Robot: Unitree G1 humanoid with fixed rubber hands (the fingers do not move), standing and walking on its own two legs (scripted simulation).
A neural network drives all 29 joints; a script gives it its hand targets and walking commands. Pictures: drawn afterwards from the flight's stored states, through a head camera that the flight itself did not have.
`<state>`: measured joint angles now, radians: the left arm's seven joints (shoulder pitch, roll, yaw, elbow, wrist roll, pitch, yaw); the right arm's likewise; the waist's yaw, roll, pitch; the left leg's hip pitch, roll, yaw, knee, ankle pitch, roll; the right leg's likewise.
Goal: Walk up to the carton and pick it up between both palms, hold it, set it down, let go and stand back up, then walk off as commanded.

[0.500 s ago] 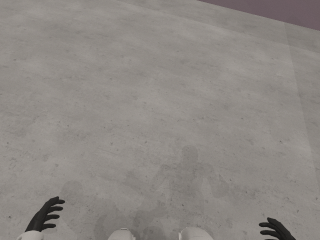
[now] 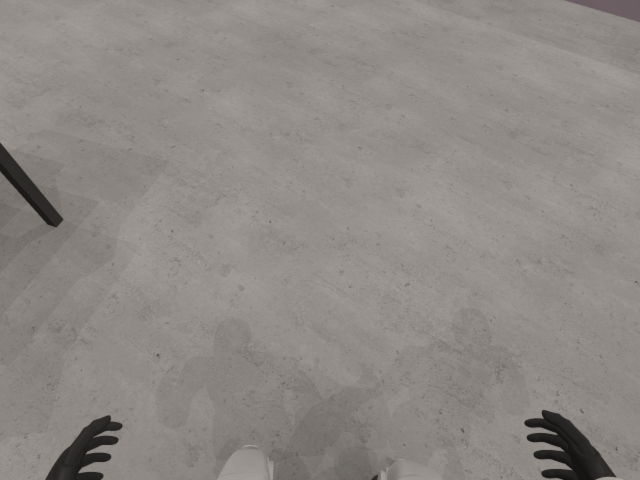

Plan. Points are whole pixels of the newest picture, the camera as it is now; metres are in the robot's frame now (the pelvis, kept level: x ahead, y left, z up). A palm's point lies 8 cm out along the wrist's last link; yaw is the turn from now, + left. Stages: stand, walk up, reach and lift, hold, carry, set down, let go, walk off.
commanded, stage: walk up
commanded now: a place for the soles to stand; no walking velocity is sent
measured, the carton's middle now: out of the picture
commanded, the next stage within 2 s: none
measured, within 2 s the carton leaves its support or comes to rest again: neither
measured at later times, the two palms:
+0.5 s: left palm out of the picture +0.03 +0.45 -0.06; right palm (428, 395) +0.22 -0.14 -0.07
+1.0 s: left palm out of the picture -0.02 +0.63 -0.09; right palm (279, 372) +0.25 +0.06 -0.05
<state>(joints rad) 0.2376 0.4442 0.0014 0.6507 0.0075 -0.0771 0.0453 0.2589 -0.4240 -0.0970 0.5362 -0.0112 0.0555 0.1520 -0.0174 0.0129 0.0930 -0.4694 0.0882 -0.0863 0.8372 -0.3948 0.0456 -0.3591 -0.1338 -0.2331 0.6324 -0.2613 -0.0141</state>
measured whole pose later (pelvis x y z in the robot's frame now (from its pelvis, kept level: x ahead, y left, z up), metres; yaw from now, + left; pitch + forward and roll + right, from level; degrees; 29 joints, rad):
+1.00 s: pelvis +0.01 +0.30 +0.01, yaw +34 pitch +0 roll -3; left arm 0.18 0.46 0.00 0.65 0.01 -0.09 0.00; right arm 0.35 -0.40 -0.10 0.67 -0.01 0.02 0.07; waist -0.03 -0.06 0.08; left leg -0.34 -0.06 -0.16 0.69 -0.34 0.04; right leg -0.46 -0.06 -0.16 1.08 -0.49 0.01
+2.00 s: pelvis +0.16 +0.48 -0.01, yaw +54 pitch -2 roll -1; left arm 0.30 0.46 0.00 0.65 0.01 -0.04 -0.02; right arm 0.33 -0.42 -0.05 0.75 -0.01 -0.05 0.02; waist -0.01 -0.04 0.08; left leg -0.43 -0.01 -0.04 0.75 -0.28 0.02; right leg -0.33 -0.08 -0.15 1.06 -0.49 -0.03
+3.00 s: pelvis +0.35 +0.62 -0.02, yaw +64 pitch +1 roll -1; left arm 0.34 0.46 0.00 0.65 0.01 -0.05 -0.04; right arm 0.33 -0.44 -0.03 0.70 -0.01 -0.07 -0.01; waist 0.02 0.00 0.10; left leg -0.52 -0.01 -0.02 0.79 -0.33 0.02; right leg -0.25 0.00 -0.20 0.75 -0.52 -0.08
